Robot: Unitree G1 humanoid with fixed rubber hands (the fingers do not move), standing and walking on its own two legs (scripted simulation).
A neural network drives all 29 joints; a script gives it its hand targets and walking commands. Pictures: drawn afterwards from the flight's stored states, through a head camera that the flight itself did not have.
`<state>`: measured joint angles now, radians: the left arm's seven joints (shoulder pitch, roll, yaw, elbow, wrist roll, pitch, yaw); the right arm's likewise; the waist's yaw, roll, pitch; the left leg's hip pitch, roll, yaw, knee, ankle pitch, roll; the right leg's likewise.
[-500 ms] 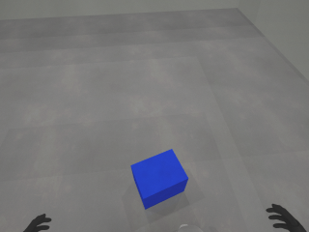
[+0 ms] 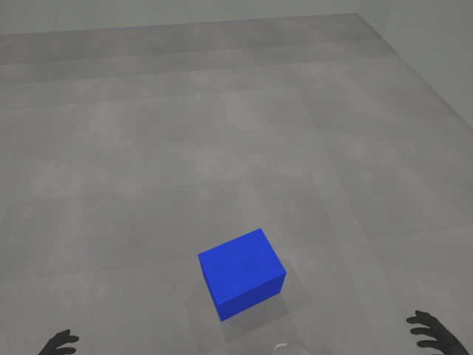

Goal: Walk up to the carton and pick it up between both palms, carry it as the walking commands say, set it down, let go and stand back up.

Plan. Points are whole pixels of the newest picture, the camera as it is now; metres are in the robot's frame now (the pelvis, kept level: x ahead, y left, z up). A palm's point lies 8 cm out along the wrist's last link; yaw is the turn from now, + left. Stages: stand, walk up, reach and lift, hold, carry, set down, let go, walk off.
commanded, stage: walk up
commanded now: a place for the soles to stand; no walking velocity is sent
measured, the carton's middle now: (241, 274) +0.48 +0.00 -0.63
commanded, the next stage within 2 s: none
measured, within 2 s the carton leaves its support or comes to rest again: neither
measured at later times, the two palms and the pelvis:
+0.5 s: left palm (59, 343) +0.16 +0.31 -0.06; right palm out of the picture +0.06 -0.38 -0.05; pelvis +0.00 -0.02 +0.00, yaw +1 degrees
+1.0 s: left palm out of the picture +0.06 +0.18 -0.08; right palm out of the picture +0.12 -0.51 -0.06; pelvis +0.01 -0.16 -0.01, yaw +10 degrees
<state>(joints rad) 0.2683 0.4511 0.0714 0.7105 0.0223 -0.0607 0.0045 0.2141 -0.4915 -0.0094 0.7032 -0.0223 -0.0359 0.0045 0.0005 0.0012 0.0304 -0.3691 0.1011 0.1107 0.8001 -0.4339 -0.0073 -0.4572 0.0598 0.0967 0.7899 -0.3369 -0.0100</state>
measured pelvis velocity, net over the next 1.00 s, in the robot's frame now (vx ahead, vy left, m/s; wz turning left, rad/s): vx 0.01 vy -0.16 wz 0.18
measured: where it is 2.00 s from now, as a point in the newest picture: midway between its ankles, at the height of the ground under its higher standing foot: outside the picture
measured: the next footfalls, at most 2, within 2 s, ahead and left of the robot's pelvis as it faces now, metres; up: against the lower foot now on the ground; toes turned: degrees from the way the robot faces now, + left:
right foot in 0.66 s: +0.15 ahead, -0.28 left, +0.00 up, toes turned +22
left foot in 0.96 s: +0.09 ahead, -0.02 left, +0.00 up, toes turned +13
